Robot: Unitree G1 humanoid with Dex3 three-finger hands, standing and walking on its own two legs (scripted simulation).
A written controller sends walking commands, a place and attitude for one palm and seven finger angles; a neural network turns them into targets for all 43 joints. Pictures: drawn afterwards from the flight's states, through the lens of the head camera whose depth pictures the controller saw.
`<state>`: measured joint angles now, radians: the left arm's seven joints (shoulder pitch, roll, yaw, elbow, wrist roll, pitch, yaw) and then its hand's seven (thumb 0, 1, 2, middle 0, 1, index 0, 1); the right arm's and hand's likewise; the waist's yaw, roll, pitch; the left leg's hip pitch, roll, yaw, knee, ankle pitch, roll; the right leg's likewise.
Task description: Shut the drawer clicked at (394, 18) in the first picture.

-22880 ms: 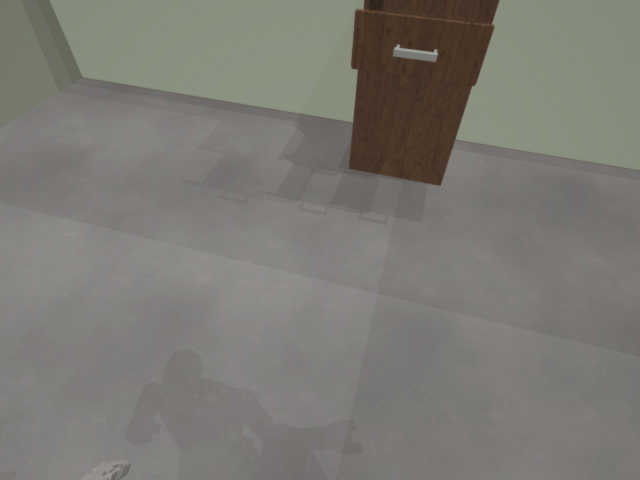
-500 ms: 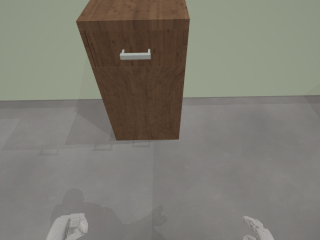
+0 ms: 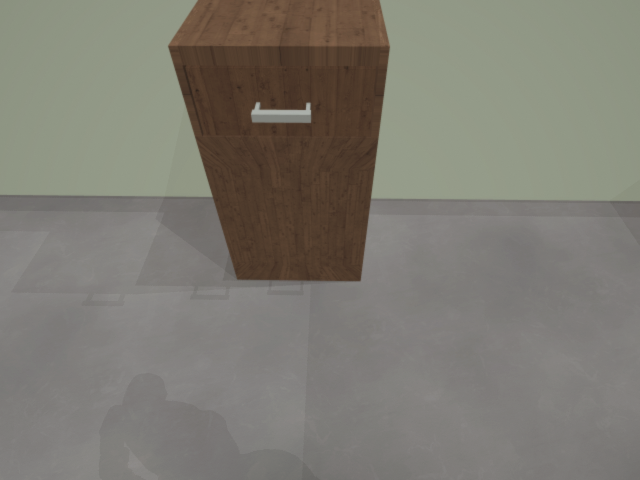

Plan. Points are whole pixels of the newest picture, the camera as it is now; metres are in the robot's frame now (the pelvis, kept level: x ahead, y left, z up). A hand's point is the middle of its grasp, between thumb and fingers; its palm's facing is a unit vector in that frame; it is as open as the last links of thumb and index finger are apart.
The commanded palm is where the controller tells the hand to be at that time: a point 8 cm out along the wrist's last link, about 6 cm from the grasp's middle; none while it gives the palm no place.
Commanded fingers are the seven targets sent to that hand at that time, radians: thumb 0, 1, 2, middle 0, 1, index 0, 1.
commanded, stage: let the arm hang, fingers relaxed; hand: left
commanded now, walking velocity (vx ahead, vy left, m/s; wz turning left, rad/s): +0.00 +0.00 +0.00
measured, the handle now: (282, 111) +0.89 +0.15 -0.02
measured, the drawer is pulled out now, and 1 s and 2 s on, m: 0.00 0.00 0.00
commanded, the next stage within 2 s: look to check the result in 0.40 s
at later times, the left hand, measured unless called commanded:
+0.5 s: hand out of the picture +0.06 +0.18 -0.17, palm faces +0.00 -0.98 -0.22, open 7.4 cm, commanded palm none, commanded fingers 0.00 0.90 0.90 -0.20 -0.30 -0.20 -0.30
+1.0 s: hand out of the picture +0.06 +0.19 -0.17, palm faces +0.01 -0.97 -0.25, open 7.4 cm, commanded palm none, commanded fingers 0.00 0.90 0.90 -0.20 -0.30 -0.20 -0.30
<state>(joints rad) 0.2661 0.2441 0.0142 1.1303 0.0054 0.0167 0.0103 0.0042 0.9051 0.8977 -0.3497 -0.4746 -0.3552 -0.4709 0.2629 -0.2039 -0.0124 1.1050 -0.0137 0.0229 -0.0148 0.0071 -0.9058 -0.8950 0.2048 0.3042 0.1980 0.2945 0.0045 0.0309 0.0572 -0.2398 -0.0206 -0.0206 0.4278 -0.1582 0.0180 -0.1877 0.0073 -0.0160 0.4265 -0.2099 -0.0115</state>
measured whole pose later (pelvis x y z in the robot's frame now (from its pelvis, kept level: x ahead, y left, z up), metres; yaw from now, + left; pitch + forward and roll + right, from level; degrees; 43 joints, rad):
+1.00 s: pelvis +0.03 -0.01 +0.00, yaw -1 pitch -2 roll +0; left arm 0.18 0.23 0.02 1.15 0.00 -0.01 0.01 0.00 0.90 0.90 -0.20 -0.30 -0.20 -0.30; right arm 0.19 -0.22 -0.02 1.14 -0.01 0.00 -0.03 0.00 -0.91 -0.89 0.20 0.30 0.20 0.29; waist 0.00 0.01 0.06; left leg -0.17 0.00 -0.02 0.37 -0.17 0.00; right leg -0.12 0.03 -0.01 0.36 -0.22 -0.03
